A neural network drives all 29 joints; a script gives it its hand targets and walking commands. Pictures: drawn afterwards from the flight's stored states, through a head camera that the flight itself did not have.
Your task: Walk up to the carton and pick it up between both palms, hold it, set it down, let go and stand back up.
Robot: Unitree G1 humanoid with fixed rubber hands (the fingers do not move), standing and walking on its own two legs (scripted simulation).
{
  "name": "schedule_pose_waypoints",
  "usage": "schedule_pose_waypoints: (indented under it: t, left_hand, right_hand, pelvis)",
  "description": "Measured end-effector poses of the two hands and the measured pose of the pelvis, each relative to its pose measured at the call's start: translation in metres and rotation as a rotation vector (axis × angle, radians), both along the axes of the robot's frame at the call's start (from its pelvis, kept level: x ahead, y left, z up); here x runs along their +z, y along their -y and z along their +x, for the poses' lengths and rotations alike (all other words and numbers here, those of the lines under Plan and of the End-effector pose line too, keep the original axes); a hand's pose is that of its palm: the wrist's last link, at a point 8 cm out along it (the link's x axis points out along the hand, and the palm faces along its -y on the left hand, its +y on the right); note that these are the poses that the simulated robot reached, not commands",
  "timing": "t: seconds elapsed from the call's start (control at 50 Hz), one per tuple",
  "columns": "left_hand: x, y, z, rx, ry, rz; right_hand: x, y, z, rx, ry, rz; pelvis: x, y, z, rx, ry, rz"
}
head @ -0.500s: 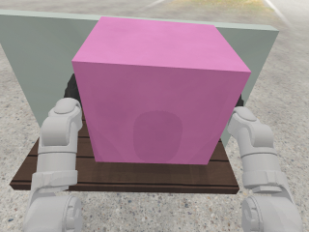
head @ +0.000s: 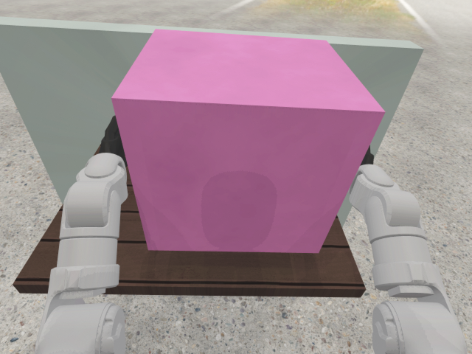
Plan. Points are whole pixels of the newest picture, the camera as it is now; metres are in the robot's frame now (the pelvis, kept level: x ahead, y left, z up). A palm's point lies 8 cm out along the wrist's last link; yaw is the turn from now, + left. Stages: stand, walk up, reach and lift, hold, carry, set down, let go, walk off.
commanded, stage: hold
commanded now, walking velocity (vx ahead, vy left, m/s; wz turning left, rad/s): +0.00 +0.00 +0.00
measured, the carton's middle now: (238, 143) +0.41 -0.01 +0.20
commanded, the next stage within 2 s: set down in 1.94 s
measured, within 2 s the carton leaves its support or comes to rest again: neither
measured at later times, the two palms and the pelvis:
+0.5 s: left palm (113, 158) +0.35 +0.19 +0.21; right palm (355, 169) +0.36 -0.20 +0.19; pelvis +0.00 +0.00 +0.00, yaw +0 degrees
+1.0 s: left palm (111, 157) +0.35 +0.19 +0.21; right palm (355, 168) +0.36 -0.20 +0.20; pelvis +0.00 +0.00 +0.00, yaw +0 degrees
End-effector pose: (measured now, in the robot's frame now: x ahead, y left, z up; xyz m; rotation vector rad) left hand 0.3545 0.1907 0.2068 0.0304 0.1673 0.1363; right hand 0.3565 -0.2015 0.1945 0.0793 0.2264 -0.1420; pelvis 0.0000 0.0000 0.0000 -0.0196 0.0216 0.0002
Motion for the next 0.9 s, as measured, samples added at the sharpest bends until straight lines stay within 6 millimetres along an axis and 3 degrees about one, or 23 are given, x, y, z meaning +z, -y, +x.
schedule_pose_waypoints:
  t: [0.9]
  left_hand:
    - [0.0012, -0.0045, -0.0007, 0.006, 0.010, -0.001]
  right_hand:
    - [0.0015, -0.0045, 0.0017, 0.007, 0.010, -0.014]
  pelvis:
    - [0.0003, -0.0015, 0.0033, 0.003, 0.004, -0.002]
